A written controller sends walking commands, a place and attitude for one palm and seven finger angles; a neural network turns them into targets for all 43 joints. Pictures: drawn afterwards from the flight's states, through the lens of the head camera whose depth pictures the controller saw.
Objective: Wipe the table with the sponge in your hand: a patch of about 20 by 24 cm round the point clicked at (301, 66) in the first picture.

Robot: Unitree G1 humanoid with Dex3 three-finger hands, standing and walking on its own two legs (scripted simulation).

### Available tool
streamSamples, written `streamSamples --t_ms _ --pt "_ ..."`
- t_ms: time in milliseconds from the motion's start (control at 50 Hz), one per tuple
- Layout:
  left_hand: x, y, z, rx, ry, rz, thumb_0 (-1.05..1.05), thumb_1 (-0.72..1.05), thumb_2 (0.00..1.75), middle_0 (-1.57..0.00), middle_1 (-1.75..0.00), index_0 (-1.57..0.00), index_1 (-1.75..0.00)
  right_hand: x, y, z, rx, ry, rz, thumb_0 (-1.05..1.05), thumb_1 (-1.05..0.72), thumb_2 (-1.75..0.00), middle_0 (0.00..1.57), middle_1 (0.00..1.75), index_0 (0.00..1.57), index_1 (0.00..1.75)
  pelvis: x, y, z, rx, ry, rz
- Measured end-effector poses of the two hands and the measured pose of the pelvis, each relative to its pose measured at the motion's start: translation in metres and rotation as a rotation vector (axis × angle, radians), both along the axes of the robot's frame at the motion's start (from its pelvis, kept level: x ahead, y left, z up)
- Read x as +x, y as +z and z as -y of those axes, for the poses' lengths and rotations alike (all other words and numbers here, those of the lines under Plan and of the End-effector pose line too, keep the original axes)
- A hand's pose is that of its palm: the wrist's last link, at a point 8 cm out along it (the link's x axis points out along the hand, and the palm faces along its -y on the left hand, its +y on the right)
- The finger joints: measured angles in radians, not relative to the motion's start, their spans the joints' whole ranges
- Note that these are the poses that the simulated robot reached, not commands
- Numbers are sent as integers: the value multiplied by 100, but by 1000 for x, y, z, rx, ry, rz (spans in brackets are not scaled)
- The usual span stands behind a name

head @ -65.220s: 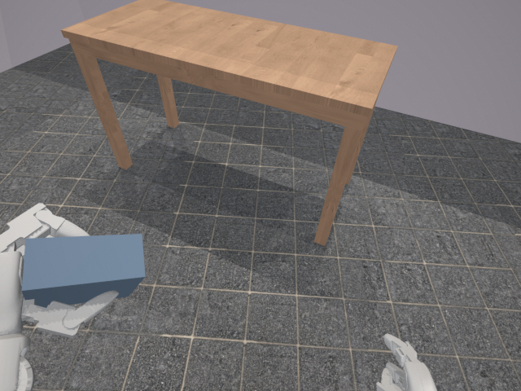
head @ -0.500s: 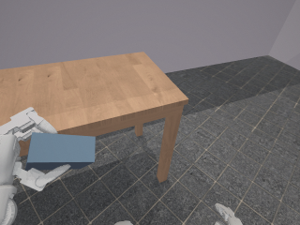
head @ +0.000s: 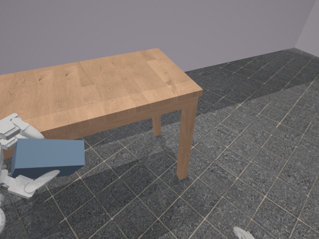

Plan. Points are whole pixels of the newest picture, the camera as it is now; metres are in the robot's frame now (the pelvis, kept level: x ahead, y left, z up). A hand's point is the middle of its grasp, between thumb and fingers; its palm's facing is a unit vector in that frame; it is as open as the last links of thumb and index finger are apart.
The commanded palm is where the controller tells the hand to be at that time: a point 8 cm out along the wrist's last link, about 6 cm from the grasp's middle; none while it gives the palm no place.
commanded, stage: stop stepping back and stand still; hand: left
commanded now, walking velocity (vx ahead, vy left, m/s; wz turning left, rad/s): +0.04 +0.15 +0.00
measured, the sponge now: (57, 159) +0.23 +0.22 +0.16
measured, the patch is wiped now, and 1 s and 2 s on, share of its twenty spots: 0.95 0.95 0.95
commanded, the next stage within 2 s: stand and wait in 0.12 s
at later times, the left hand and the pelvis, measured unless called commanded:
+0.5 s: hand (30, 159) +0.22 +0.26 +0.18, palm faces +0.40 -0.85 -0.34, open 9.5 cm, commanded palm +0.17 +0.31 +0.21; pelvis +0.02 +0.02 +0.01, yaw +2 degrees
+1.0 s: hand (22, 148) +0.25 +0.29 +0.18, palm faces +0.37 -0.86 -0.35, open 9.5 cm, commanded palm +0.19 +0.33 +0.21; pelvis +0.03 +0.05 +0.02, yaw +0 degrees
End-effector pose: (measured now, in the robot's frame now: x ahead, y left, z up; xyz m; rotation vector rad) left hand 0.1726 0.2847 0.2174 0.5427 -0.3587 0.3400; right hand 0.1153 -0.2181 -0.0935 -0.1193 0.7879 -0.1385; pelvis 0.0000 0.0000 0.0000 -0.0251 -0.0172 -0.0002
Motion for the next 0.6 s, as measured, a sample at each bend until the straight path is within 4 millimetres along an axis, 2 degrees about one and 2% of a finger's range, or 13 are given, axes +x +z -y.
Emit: streamSamples --t_ms 40,100,160,220,280,340,420,500,560,600 --pt "-4 -15 -1 -65 20 -33 -1 -49 108 -79 -143 -83 -139 3 -3 8 -23 16 -27 1 -90 -90 21 30 20 30 -6 -1 0 -13 5 15" --pt "-12 -29 3 -145 17 -62 -1 -49 108 -79 -143 -83 -139 8 9 18 -68 8 -28 1 -90 -90 21 30 20 30 -7 4 -1 7 -1 13" --pt "-17 -26 11 -167 -31 -32 -1 -50 108 -79 -143 -83 -139 16 30 26 -139 -3 25 1 -90 -90 21 30 20 30 -7 6 -5 22 -5 8" --pt "-18 -16 11 -133 -80 36 -1 -50 108 -79 -143 -83 -139 29 42 29 -200 -15 102 1 -90 -90 21 30 20 30 -7 0 -13 3 2 7" --pt "-11 -1 3 -80 -55 69 -1 -50 108 -79 -143 -83 -139 37 48 22 -168 -29 142 1 -90 -90 20 30 20 30 -4 5 -12 21 -5 17" --pt "-3 7 -7 -47 9 76 -1 -50 108 -79 -143 -83 -139 45 44 12 -113 -8 165 1 -90 -90 20 30 20 30 4 6 -10 21 11 12" --pt "4 -6 -13 -84 38 17 -1 -50 108 -79 -143 -83 -139 51 27 0 -65 29 100 1 -90 -90 20 30 20 30 9 6 -14 -3 31 15" --pt "7 -25 -15 -151 23 -70 -1 -49 108 -79 -143 -83 -139 49 25 -12 -63 41 26 1 -90 -90 21 30 20 30 16 11 -23 8 27 5" --pt "10 -28 -20 -139 2 -80 -1 -50 108 -79 -143 -83 -139 52 24 -20 -95 45 12 1 -90 -90 21 30 20 30 20 9 -32 -1 29 3" --pt "13 -23 -25 -120 5 -76 -1 -50 108 -79 -143 -83 -139 56 26 -26 -97 44 2 1 -90 -90 21 30 20 30 22 11 -35 9 19 2"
